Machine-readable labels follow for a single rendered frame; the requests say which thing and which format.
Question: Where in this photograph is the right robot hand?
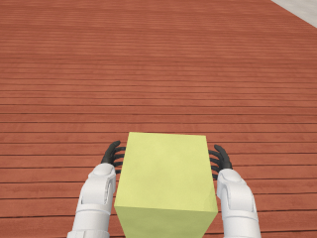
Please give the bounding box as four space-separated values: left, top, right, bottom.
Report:
208 144 233 180

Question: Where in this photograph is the left robot forearm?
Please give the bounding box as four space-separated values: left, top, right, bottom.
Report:
66 163 116 238

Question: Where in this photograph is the left robot hand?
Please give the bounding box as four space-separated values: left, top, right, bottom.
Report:
100 140 127 175

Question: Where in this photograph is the right robot forearm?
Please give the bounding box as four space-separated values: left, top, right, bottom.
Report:
216 169 262 238

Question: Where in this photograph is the carton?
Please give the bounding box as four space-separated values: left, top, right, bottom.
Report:
114 132 218 238

